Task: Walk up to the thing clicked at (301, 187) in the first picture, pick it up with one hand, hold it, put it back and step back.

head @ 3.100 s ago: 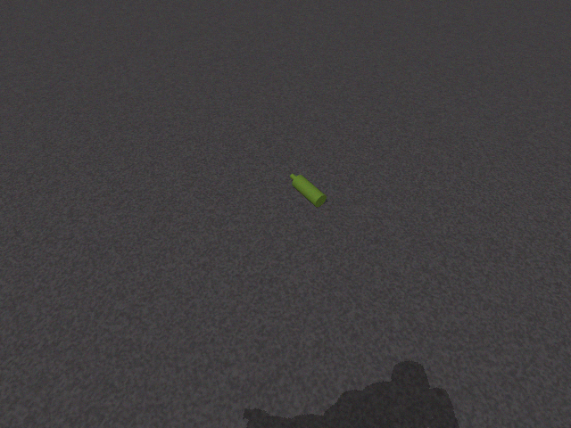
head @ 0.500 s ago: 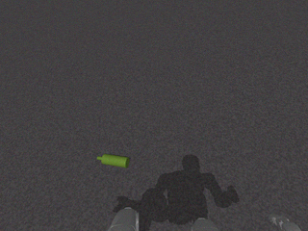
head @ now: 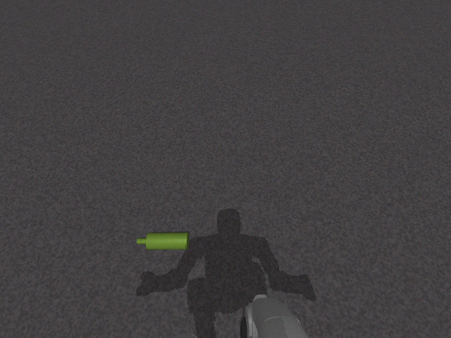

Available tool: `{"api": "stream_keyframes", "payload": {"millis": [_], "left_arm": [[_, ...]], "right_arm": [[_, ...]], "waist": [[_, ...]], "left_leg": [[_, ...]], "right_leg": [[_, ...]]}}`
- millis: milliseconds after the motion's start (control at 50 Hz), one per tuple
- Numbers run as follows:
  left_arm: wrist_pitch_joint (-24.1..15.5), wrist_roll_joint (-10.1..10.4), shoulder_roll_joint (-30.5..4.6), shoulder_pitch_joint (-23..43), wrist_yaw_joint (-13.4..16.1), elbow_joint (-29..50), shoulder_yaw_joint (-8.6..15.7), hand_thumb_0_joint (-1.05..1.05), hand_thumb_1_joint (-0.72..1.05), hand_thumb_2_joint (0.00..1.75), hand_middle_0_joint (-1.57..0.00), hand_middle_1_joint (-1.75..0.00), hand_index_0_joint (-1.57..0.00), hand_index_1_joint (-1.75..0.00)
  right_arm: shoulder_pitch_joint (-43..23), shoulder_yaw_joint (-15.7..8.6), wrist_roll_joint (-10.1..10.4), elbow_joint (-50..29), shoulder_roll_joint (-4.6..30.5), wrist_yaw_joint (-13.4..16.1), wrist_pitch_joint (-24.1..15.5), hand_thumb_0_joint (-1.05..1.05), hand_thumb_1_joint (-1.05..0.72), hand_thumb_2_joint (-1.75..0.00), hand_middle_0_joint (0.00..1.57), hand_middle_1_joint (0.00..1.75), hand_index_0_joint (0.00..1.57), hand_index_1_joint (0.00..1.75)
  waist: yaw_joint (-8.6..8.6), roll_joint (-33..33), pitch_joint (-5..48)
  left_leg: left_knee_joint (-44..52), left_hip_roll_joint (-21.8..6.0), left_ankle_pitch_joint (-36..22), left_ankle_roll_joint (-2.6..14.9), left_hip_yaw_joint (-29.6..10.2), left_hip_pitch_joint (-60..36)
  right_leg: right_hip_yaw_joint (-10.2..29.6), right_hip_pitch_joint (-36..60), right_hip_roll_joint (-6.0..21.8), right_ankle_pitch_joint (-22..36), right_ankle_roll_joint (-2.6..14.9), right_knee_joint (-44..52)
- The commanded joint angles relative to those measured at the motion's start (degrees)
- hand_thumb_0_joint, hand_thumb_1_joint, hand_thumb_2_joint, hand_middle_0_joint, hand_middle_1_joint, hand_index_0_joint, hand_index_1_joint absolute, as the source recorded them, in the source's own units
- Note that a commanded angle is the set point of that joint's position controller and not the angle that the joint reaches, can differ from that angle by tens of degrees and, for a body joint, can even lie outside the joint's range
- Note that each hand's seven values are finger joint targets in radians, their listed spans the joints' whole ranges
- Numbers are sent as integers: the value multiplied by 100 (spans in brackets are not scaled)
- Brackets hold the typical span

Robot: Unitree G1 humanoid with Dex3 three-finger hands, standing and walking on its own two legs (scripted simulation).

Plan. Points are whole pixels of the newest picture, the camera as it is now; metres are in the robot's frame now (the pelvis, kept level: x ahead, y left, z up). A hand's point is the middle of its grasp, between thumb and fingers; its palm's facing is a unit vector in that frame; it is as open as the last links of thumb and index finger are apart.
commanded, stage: walk up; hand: left
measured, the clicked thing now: (162, 241) +0.55 +0.24 -0.72
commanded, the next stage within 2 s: none
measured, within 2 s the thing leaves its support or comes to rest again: neither
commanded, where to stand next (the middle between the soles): +0.14 +0.03 m, yaw -6 degrees
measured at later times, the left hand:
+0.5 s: hand out of the picture +0.12 +0.39 -0.16, palm faces -0.08 -0.91 -0.41, open 7.4 cm
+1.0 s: hand out of the picture +0.15 +0.30 -0.15, palm faces -0.12 -0.92 -0.37, open 7.4 cm
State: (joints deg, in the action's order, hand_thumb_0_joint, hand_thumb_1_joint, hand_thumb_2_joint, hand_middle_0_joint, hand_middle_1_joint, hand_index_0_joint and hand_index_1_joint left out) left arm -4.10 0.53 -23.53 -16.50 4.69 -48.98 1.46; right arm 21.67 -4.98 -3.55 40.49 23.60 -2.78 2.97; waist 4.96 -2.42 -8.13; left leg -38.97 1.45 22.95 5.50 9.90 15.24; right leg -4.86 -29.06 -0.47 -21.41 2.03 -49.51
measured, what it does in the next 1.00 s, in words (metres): steps on the spot: right foot, then left foot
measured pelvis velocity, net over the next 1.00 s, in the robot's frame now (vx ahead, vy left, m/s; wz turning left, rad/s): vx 0.03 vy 0.05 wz -0.13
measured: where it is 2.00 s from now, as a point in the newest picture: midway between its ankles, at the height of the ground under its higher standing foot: outside the picture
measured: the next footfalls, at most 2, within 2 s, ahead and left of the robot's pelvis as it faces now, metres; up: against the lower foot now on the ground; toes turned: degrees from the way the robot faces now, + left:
right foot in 0.06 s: +0.12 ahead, -0.07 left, +0.00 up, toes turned -5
left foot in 0.34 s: +0.09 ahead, +0.26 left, +0.00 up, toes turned -2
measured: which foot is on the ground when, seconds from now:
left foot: down 0.00-0.06, up 0.08-0.32, down 0.34-0.74, up 0.76-0.94, down 0.96-1.00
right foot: up 0.00-0.04, down 0.06-0.36, up 0.38-0.68, down 0.70-1.00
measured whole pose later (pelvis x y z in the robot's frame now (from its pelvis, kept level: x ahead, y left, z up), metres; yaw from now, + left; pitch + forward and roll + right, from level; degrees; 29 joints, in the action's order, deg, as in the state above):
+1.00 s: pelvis +0.03 +0.05 -0.01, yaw -7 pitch -2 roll +2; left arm 0.6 0.0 -21.8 -10.1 -0.5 -52.2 2.0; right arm 11.5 -1.1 -0.3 52.9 21.7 2.0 -3.3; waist -0.6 1.8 -7.1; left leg -41.7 0.5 17.9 0.5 2.8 20.9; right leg 1.6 -20.4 2.1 -24.8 0.3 -47.8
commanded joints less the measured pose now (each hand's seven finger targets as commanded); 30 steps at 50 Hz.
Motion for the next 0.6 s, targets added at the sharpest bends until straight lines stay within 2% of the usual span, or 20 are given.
{"api": "stream_keyframes", "payload": {"millis": [0, 20, 40, 60, 80, 120, 140, 180, 240, 280, 300, 320, 340, 360, 380, 420, 440, 500, 560, 580], "left_arm": [[-65, -63, -1243, -1220, 139, 111, 545, 0, 90, 90, -20, -30, -20, -30], [-75, -126, -1535, -1504, 189, 100, 669, 0, 90, 90, -20, -30, -20, -30], [-64, -147, -1803, -1528, 219, 243, 768, 0, 90, 90, -20, -30, -20, -30], [-29, -125, -1645, -1010, 208, 470, 664, 0, 90, 90, -20, -30, -20, -30], [-19, -105, -1757, -545, 254, 592, 672, 0, 90, 90, -20, -30, -20, -30], [-43, -80, -1523, -87, 216, 640, 573, 0, 90, 90, -20, -30, -20, -30], [-61, -139, -1420, 157, 160, 699, 523, 0, 90, 90, -20, -30, -20, -30], [-73, -251, -1361, 420, 2, 625, 515, 0, 90, 90, -20, -30, -20, -30], [82, -337, -1340, 610, -203, 549, 534, 0, 90, 90, -20, -30, -20, -30], [279, -279, -1333, 723, -333, 558, 515, 0, 90, 90, -20, -30, -20, -30], [401, -285, -1168, 673, -374, 585, 507, 0, 90, 90, -20, -30, -20, -30], [495, -282, -917, 649, -400, 663, 461, 0, 90, 90, -20, -30, -20, -30], [550, -259, -688, 601, -406, 717, 418, 0, 90, 90, -20, -30, -20, -30], [609, -302, -1219, 775, -385, 682, 560, 0, 90, 90, -20, -30, -20, -30], [594, -317, -1499, 743, -416, 546, 643, 0, 90, 90, -20, -30, -20, -30], [603, -248, -1408, 281, -512, 266, 746, 0, 90, 90, -20, -30, -20, -30], [631, -247, -1369, 118, -551, 200, 748, 0, 90, 90, -20, -30, -20, -30], [695, -259, -1177, 387, -679, 340, 754, 0, 90, 90, -20, -30, -20, -30], [648, -257, -1132, 486, -741, 414, 719, 0, 90, 90, -20, -30, -20, -30], [631, -263, -1152, 632, -750, 413, 714, 0, 90, 90, -20, -30, -20, -30]], "right_arm": [[-477, -350, 127, -716, 1139, 103, -123, 0, -90, -90, 20, 30, 20, 30], [-520, -271, 224, -726, 927, 109, -170, 0, -90, -90, 20, 30, 20, 30], [-290, -218, 264, -712, 688, 124, -175, 0, -90, -90, 20, 30, 20, 30], [74, -276, 218, -513, 1001, 191, -55, 0, -90, -90, 20, 30, 20, 30], [59, -398, 135, -473, 1331, 232, 45, 0, -90, -90, 20, 30, 20, 30], [-161, -407, 158, -207, 1372, 208, 50, 0, -90, -90, 20, 30, 20, 30], [-23, -386, 195, -50, 1333, 168, 14, 0, -90, -90, 20, 30, 20, 30], [200, -282, 283, 201, 1123, 131, -57, 0, -90, -90, 20, 30, 20, 30], [187, -166, 333, 491, 962, 142, -266, 0, -90, -90, 20, 30, 20, 30], [480, -203, 289, 804, 1011, 265, -422, 0, -90, -90, 20, 30, 20, 30], [670, -256, 233, 920, 1122, 368, -479, 0, -90, -90, 20, 30, 20, 30], [753, -333, 165, 938, 1447, 457, -537, 0, -90, -90, 20, 30, 20, 30], [462, -408, 66, 759, 1975, 530, -605, 0, -90, -90, 20, 30, 20, 30], [-77, -492, 210, 558, 2459, 563, -600, 0, -90, -90, 20, 30, 20, 30], [-718, -496, 170, 454, 2430, 600, -622, 0, -90, -90, 20, 30, 20, 30], [-824, -400, 151, 477, 2021, 660, -691, 0, -90, -90, 20, 30, 20, 30], [-646, -377, 164, 549, 1925, 678, -725, 0, -90, -90, 20, 30, 20, 30], [-155, -421, 168, 754, 1991, 696, -772, 0, -90, -90, 20, 30, 20, 30], [-186, -397, 135, 655, 1916, 702, -766, 0, -90, -90, 20, 30, 20, 30], [-59, -387, 110, 652, 1904, 687, -759, 0, -90, -90, 20, 30, 20, 30]], "waist": [[-800, 79, 1024], [-1109, 499, 1235], [-1166, 1597, 1433], [-823, 751, 1446], [-747, 630, 1309], [-559, 179, 621], [-443, 272, 519], [-361, 890, 424], [-489, 1684, 407], [-317, 1403, 546], [-228, 1040, 516], [-175, 280, 390], [-254, -673, 244], [-238, -666, -31], [-452, -494, -342], [-684, -300, -111], [-677, -287, 26], [-439, -859, 306], [-408, -1206, 597], [-297, -1164, 650]], "left_leg": [[-175, -1273, -3730, -246, -1235, 166], [-1146, -931, -3299, -629, -1003, 706], [-2749, -211, -161, -994, -767, 1961], [-3253, -300, 1272, -1012, -1411, 2140], [-3820, -501, 1413, -950, -1649, 2138], [-3587, -586, 947, -660, -1718, 1853], [-3310, -531, 577, -574, -1628, 1523], [-2412, -473, 289, -504, -1364, 989], [-663, -379, 310, -581, -758, 430], [360, -54, -628, -699, -284, -267], [600, -27, -755, -739, -395, -459], [1084, -601, -175, -544, -1417, -428], [1920, -2032, 873, -39, -3870, 98], [2596, -2941, 1818, 902, -5054, 1201], [2571, -3101, 1962, 1237, -5182, 1552], [1784, -2221, 838, 787, -3472, 786], [1582, -1934, 312, 576, -3010, 422], [1441, -1785, -59, 490, -2752, -68], [1065, -1839, -852, 649, -2360, -586], [983, -1811, -1092, 698, -2289, -533]], "right_leg": [[246, 1986, 164, 1368, 228, 1780], [788, 2777, 393, 1540, 490, 2069], [3044, 3463, 1889, 2073, 1268, 2302], [3955, 3050, 2645, 1262, 1691, 2490], [4502, 2438, 3023, 213, 2106, 2768], [3332, 1195, 2240, -836, 1632, 3022], [2703, 759, 1798, -930, 1319, 2942], [1840, 262, 1201, -942, 981, 2626], [1247, 153, 767, -1399, 805, 2314], [1044, -80, 533, -1379, 680, 1577], [923, -327, 385, -1267, 587, 877], [773, -779, 68, -1085, 422, -81], [890, -1218, -327, -1082, 105, -1089], [1430, -793, 16, -1162, 11, -1649], [1425, -661, 264, -995, -52, -1992], [1487, -828, 187, -374, -81, -2056], [1484, -960, 125, -199, -76, -1970], [1305, -784, 172, -276, -174, -1464], [1001, -699, 325, -649, -195, -738], [831, -549, 305, -860, -201, -537]]}}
